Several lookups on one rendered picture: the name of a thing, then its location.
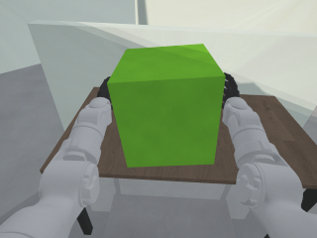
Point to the robot left forearm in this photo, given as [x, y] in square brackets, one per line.
[87, 134]

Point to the right robot upper arm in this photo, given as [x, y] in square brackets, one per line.
[273, 194]

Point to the robot left hand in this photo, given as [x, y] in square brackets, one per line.
[104, 91]

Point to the carton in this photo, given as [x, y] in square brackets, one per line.
[167, 103]

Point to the robot right forearm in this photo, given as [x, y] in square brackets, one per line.
[248, 135]

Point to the robot right hand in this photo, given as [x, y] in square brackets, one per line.
[232, 88]

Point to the left robot upper arm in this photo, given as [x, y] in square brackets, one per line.
[66, 188]

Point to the table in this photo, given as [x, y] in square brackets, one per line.
[290, 140]

